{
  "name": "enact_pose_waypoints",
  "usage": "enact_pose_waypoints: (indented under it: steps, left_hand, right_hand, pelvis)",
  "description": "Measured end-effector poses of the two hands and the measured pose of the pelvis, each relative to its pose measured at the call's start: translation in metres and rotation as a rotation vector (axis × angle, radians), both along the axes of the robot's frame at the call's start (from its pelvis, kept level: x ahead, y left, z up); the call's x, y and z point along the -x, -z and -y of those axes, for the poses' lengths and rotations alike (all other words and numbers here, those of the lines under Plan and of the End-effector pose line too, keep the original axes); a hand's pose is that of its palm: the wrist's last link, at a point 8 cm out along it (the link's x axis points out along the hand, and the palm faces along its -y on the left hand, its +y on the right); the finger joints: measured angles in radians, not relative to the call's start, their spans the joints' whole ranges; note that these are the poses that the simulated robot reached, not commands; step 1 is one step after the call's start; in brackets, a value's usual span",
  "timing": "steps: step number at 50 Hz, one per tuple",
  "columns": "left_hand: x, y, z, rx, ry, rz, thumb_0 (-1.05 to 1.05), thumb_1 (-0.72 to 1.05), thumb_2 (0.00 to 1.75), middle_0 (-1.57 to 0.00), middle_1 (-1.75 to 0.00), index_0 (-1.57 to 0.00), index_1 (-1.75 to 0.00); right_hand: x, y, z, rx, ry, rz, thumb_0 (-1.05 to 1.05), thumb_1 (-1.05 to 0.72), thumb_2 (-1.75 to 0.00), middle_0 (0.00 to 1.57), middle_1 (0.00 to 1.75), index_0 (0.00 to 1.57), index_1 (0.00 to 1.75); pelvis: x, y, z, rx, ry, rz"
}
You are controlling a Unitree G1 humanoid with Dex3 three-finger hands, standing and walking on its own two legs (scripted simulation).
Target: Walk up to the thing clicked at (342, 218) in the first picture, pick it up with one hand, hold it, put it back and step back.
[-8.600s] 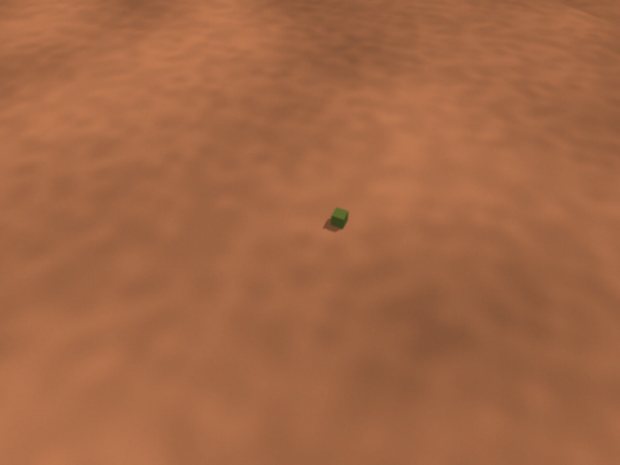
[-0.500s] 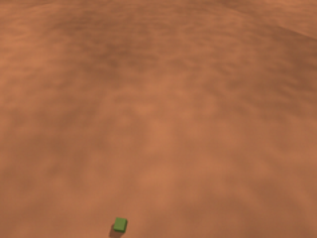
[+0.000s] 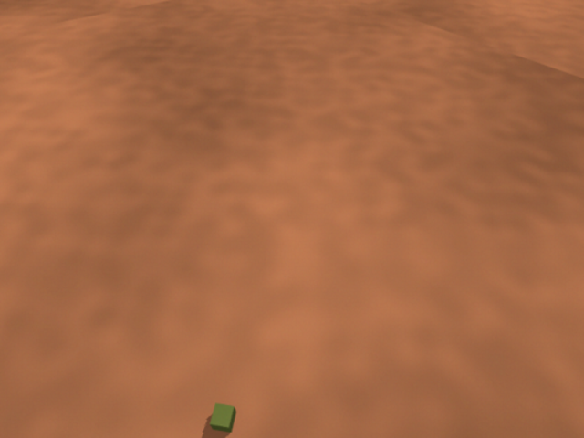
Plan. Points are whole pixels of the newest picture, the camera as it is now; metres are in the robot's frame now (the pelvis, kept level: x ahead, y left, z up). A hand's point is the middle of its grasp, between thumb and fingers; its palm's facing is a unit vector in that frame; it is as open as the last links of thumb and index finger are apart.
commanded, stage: stand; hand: left
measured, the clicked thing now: (223, 417) +0.36 +0.23 -0.75
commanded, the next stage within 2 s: walk up in 1.30 s
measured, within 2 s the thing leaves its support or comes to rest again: neither
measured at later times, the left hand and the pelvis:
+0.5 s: hand out of the picture +0.06 +0.26 -0.16, palm faces -0.04 -0.94 -0.34, open 7.4 cm; pelvis -0.01 +0.00 +0.00, yaw +0 degrees
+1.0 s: hand out of the picture +0.08 +0.26 -0.15, palm faces -0.03 -0.94 -0.34, open 7.4 cm; pelvis +0.00 +0.00 +0.00, yaw +0 degrees
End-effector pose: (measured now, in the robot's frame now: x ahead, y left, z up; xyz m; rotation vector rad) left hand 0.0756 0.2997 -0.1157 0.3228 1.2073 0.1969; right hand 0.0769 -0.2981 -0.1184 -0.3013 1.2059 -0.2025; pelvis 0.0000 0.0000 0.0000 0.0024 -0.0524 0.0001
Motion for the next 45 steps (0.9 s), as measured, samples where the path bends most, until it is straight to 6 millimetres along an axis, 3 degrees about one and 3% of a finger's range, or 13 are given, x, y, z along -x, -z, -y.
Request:
enact_pose_waypoints:
  steps: [22,45]
  left_hand:
    - [0.021,0.003,-0.002,0.003,-0.002,-0.042,0.01,0.91,0.9,-0.2,-0.3,-0.2,-0.29]
    - [0.001,0.001,-0.001,0.003,0.011,-0.005,0.01,0.91,0.9,-0.2,-0.3,-0.2,-0.29]
  right_hand:
    - [0.034,0.004,0.002,0.0,0.021,-0.067,0.01,-0.9,-0.9,0.2,0.3,0.2,0.3]
    - [0.01,0.002,-0.002,-0.001,0.004,-0.021,0.01,-0.9,-0.9,0.2,0.3,0.2,0.3]
  pelvis:
    - [0.008,0.0,0.0,-0.002,0.001,-0.006]
    - [0.0,0.0,-0.002,-0.002,0.002,-0.008]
